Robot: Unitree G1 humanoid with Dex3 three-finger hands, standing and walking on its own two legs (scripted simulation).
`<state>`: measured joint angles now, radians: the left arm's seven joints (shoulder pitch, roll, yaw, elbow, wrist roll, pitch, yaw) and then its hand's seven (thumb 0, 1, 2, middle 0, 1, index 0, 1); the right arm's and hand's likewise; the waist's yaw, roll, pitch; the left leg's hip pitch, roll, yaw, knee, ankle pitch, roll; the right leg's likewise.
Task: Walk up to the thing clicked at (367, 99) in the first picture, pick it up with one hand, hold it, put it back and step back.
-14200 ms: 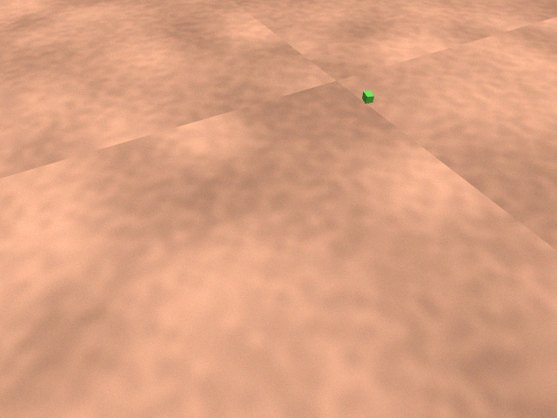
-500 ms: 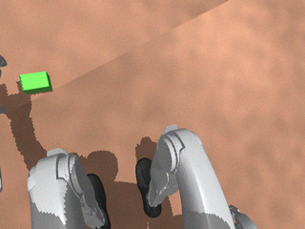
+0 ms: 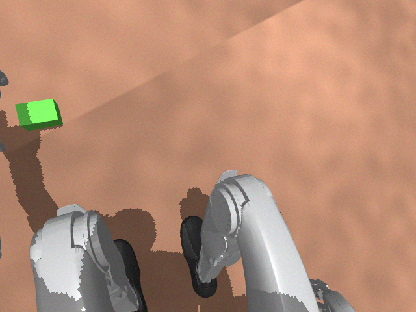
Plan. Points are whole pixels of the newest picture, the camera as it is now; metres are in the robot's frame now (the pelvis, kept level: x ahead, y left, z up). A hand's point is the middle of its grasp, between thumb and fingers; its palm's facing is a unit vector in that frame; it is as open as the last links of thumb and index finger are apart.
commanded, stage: rise first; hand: left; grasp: from above
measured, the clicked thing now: (40, 115) +0.52 +0.27 -0.32
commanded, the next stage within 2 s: approach in 1.06 s
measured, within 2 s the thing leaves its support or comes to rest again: neither
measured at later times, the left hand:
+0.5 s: hand out of the picture +0.48 +0.31 -0.20, palm faces -0.45 -0.09 -0.89, open 12.7 cm
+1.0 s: hand out of the picture +0.48 +0.31 -0.20, palm faces -0.44 -0.09 -0.89, open 12.2 cm
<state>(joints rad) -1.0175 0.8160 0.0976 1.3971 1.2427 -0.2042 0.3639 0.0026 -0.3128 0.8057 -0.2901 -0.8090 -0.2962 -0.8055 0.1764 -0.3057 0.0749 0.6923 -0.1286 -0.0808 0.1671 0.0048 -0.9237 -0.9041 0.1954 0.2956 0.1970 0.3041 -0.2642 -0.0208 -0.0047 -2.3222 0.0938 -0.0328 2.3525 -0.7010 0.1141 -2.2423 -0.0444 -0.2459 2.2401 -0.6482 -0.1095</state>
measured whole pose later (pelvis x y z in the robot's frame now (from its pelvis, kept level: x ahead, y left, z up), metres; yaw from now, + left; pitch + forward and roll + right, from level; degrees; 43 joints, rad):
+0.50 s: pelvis +0.00 +0.00 -0.01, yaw +0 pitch +37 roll -9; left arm -1.05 0.84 0.13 1.46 1.26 -0.19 0.37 0.00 -0.27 0.78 -0.33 -0.76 -0.33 -0.76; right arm 0.20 -0.30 0.11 0.69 -0.13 -0.09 0.18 0.00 -0.92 -0.90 0.20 0.30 0.20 0.30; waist -0.30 -0.01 0.02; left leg -2.35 0.09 -0.03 2.38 -0.69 0.12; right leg -2.27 -0.05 -0.25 2.27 -0.64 -0.11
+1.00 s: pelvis +0.00 +0.00 -0.01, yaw +0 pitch +37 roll -10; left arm -1.03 0.84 0.12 1.43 1.25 -0.20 0.36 0.00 -0.20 0.73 -0.39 -0.67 -0.39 -0.68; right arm 0.19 -0.30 0.10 0.69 -0.14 -0.10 0.20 0.00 -0.91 -0.90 0.20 0.30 0.20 0.30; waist -0.29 -0.02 0.00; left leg -2.35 0.09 -0.03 2.39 -0.70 0.12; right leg -2.27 -0.05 -0.25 2.27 -0.64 -0.11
